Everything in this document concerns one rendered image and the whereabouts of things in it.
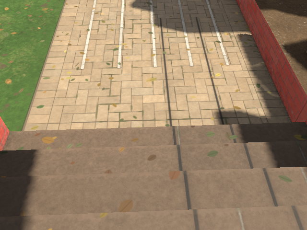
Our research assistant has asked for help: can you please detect stairs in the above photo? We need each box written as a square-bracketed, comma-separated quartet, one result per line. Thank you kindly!
[0, 122, 307, 217]

